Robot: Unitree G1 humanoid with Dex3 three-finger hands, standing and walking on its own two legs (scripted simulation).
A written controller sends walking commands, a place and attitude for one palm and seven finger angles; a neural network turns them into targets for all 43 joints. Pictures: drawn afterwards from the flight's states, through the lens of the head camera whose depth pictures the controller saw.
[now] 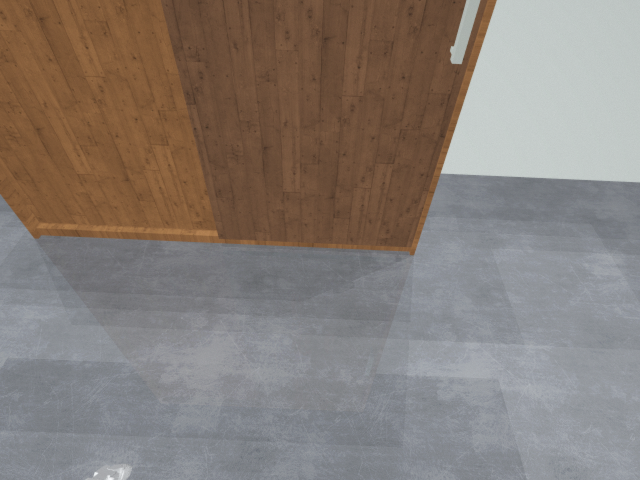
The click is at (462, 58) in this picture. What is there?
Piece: wardrobe's sliding door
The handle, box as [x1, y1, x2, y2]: [450, 0, 479, 63]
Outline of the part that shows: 479,0 466,0 455,43 453,46 451,46 450,49 452,54 450,59 452,63 461,63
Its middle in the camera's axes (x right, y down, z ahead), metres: +0.35 -0.55 +0.91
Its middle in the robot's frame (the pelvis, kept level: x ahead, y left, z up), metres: +1.09 -0.28 +0.19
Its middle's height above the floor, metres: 0.96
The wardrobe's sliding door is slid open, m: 0.00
